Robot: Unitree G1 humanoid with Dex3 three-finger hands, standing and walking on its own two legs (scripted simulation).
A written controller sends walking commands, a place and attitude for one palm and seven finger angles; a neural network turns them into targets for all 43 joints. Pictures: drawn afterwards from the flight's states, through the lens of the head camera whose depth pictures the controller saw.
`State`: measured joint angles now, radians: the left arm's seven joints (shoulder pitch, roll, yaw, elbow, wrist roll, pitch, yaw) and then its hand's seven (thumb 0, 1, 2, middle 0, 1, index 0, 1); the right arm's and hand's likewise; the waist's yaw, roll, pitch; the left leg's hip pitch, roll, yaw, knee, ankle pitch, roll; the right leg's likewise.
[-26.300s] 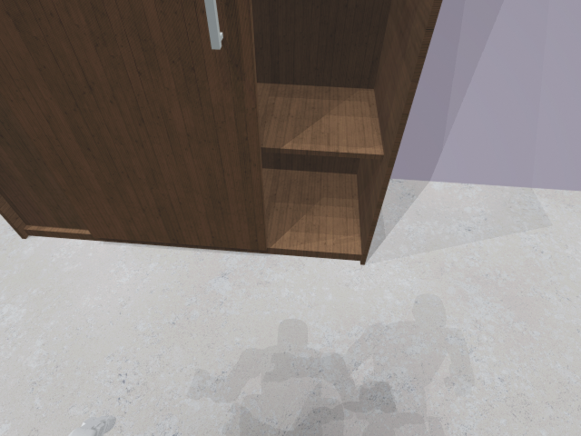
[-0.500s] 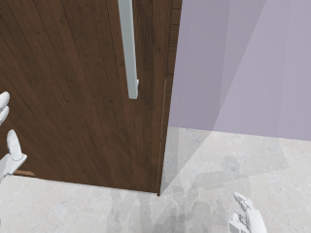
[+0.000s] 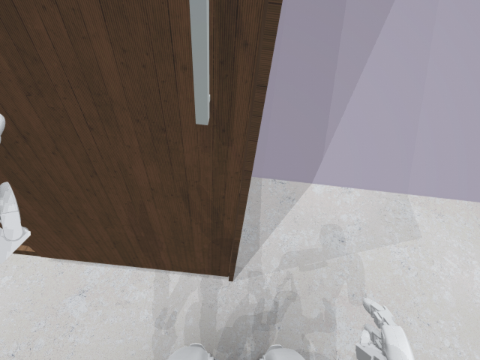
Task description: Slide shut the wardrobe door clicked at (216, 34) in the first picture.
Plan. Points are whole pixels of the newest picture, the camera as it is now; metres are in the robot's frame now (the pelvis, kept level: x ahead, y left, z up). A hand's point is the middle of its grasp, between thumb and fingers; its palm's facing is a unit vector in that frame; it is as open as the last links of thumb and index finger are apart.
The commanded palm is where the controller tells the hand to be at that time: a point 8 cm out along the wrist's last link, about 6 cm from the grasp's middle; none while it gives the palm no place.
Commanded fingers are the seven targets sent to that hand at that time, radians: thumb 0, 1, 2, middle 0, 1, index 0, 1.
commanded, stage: step back with the hand held close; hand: left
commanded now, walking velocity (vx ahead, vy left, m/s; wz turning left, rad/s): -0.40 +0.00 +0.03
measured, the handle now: (203, 38) +0.47 +0.09 +0.28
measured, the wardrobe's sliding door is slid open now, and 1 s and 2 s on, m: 0.00 0.00 0.00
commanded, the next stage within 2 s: stop stepping back and stand still in 0.52 s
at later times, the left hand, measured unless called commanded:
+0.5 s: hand out of the picture +0.15 +0.25 +0.19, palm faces +0.32 -0.83 -0.46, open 7.4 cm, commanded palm +0.09 +0.30 +0.20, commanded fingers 0.00 0.90 0.90 -0.20 -0.30 -0.20 -0.30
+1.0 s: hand out of the picture +0.05 +0.31 +0.18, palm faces +0.43 -0.86 -0.29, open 7.4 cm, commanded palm -0.01 +0.34 +0.20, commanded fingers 0.00 0.90 0.90 -0.20 -0.30 -0.20 -0.30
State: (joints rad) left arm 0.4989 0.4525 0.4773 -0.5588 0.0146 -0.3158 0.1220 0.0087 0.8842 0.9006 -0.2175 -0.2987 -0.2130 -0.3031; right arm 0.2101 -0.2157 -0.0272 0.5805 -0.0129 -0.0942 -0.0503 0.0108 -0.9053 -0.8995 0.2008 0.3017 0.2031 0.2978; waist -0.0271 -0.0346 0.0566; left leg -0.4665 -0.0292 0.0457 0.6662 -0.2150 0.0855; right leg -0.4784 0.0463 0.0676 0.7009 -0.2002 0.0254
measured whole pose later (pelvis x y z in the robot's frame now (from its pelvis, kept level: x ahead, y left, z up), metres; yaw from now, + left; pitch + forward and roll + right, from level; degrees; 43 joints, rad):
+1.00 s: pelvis -0.18 +0.05 +0.00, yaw -5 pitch -3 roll -3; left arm 0.41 0.40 0.42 -0.46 -0.05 -0.14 0.13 0.01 0.89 0.90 -0.21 -0.30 -0.21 -0.30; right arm 0.23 -0.20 0.03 0.68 0.00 -0.09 -0.08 0.01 -0.90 -0.90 0.20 0.30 0.21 0.30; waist 0.02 -0.05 -0.04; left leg -0.39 -0.06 0.02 0.66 -0.23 0.08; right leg -0.23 0.04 -0.02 0.73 -0.49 -0.03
